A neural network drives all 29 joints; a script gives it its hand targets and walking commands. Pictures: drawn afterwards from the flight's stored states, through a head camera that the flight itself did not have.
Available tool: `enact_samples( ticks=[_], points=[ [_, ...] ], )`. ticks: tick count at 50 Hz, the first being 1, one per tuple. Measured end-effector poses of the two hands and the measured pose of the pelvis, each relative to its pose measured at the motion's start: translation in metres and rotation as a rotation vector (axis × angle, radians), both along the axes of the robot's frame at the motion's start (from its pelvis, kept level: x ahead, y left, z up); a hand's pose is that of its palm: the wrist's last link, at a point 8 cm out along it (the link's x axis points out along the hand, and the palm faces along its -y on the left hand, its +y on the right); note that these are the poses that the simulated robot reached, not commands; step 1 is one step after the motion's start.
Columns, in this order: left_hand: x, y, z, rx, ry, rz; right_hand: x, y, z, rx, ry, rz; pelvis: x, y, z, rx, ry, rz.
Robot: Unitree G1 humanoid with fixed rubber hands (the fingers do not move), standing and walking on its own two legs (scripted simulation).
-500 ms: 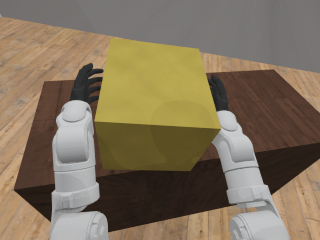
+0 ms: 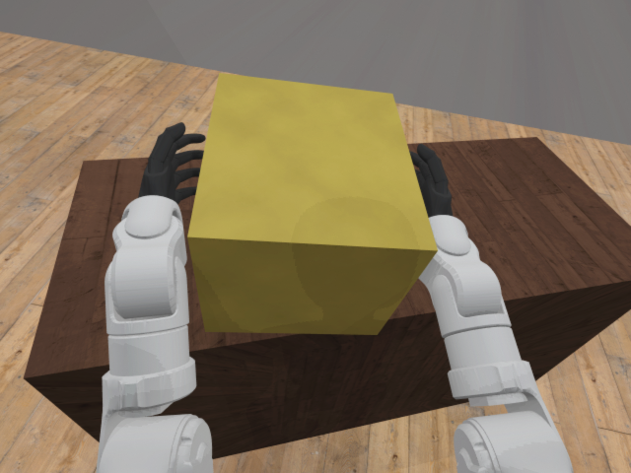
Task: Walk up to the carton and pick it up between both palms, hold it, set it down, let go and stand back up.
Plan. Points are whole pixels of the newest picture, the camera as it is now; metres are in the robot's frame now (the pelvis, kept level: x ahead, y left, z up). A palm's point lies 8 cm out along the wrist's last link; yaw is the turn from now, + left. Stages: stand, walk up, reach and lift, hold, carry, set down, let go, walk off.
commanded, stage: hold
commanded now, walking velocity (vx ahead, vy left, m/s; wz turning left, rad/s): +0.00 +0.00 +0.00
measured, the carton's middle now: (301, 209) +0.38 -0.01 +0.15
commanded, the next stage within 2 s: none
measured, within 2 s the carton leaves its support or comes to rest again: neither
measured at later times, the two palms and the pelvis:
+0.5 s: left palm (158, 194) +0.37 +0.15 +0.19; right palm (428, 206) +0.36 -0.16 +0.18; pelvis +0.00 +0.00 +0.00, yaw +0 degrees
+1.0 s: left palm (153, 225) +0.34 +0.15 +0.17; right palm (423, 230) +0.34 -0.15 +0.15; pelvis +0.00 +0.00 +0.00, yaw +0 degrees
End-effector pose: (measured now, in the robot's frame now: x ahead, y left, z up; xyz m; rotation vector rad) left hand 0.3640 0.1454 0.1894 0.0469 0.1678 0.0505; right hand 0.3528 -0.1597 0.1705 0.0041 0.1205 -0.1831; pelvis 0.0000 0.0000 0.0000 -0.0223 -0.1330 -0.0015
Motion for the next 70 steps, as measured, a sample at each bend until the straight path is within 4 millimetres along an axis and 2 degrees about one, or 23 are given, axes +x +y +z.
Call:
enact_samples(
  ticks=[34, 43, 49, 54, 62, 70],
  points=[
    [0.003, 0.001, 0.0, -0.009, 0.009, 0.011, 0.007, 0.001, 0.004, 0.01, 0.006, 0.008, 0.003, 0.0, 0.0, -0.001, 0.003, 0.002],
    [0.0, -0.001, 0.004, -0.014, -0.013, 0.006, 0.003, -0.002, 0.007, 0.007, -0.017, 0.003, 0.004, 0.0, 0.0, -0.001, -0.003, -0.003],
    [-0.021, 0.008, -0.014, -0.032, 0.016, 0.028, -0.011, 0.007, -0.012, 0.009, 0.012, 0.029, 0.002, 0.001, 0.001, 0.001, -0.023, -0.006],
    [-0.028, 0.012, -0.027, 0.002, 0.037, 0.039, -0.016, 0.011, -0.029, 0.001, 0.035, 0.039, -0.006, 0.001, 0.0, 0.002, -0.017, -0.006],
    [-0.017, 0.003, -0.02, 0.011, 0.005, 0.031, -0.009, 0.004, -0.023, -0.018, 0.003, 0.026, -0.014, -0.002, 0.0, 0.005, 0.015, -0.011],
    [-0.003, -0.006, -0.016, 0.001, 0.014, 0.004, -0.003, -0.005, -0.016, -0.011, 0.01, -0.001, -0.008, -0.007, 0.0, 0.004, 0.011, 0.002]
  ],
)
